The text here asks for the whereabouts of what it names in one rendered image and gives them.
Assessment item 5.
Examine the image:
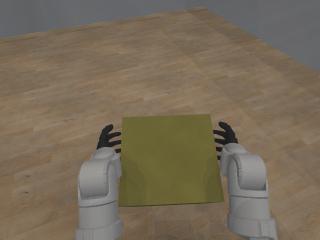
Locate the robot left forearm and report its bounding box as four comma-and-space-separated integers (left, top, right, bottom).
75, 147, 122, 240

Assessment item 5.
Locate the carton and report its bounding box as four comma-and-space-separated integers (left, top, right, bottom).
118, 114, 225, 207

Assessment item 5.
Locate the robot right hand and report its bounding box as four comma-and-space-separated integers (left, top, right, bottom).
213, 121, 238, 160

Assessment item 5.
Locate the robot right forearm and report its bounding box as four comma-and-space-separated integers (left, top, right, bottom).
219, 143, 278, 240

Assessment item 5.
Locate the robot left hand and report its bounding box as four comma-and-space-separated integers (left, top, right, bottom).
96, 124, 122, 160

